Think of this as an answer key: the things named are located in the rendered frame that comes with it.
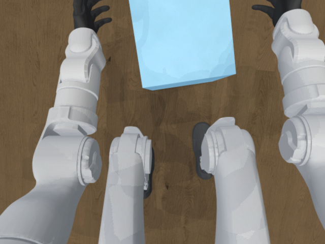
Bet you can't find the right robot forearm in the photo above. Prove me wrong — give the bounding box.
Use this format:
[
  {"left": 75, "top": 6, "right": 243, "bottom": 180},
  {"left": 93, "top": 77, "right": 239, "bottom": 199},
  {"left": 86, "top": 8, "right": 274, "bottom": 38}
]
[{"left": 271, "top": 9, "right": 325, "bottom": 118}]

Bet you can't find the robot shin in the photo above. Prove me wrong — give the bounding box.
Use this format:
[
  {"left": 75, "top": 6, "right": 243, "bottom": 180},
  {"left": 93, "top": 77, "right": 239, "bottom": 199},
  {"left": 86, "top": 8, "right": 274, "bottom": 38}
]
[
  {"left": 200, "top": 117, "right": 255, "bottom": 173},
  {"left": 109, "top": 127, "right": 149, "bottom": 190}
]

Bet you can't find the robot left shin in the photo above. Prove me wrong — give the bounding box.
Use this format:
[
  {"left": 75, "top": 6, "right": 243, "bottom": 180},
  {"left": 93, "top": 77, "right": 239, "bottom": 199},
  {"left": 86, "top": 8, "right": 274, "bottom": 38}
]
[{"left": 109, "top": 127, "right": 149, "bottom": 190}]

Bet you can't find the left robot upper arm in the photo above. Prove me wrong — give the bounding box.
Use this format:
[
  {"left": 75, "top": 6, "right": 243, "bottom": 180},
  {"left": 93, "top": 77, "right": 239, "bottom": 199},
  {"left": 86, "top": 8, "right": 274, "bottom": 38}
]
[{"left": 0, "top": 136, "right": 102, "bottom": 244}]

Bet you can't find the left robot forearm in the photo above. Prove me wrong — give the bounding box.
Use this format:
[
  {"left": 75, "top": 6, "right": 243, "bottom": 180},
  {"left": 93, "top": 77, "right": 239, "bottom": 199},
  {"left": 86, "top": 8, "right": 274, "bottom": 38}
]
[{"left": 32, "top": 27, "right": 106, "bottom": 177}]

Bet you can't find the right robot upper arm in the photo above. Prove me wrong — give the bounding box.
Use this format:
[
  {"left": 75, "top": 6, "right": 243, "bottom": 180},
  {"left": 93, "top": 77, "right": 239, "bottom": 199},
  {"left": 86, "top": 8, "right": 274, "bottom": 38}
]
[{"left": 278, "top": 114, "right": 325, "bottom": 230}]

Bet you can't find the robot right hand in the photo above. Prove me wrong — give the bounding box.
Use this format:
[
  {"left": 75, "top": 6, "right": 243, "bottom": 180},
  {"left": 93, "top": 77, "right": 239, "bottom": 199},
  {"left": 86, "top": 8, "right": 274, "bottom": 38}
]
[{"left": 252, "top": 0, "right": 302, "bottom": 27}]

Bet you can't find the carton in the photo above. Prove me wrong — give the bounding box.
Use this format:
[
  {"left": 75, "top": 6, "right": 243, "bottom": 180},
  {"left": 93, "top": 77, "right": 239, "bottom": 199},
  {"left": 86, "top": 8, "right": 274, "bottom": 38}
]
[{"left": 129, "top": 0, "right": 236, "bottom": 90}]

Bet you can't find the robot right shin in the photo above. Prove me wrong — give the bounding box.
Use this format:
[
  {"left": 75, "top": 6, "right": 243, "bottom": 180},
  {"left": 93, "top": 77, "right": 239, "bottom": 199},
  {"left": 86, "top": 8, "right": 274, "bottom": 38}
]
[{"left": 200, "top": 117, "right": 255, "bottom": 173}]

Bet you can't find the robot left hand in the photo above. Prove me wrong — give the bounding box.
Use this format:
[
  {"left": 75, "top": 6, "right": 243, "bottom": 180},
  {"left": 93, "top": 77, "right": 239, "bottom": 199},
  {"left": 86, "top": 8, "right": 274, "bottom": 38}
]
[{"left": 73, "top": 0, "right": 112, "bottom": 34}]

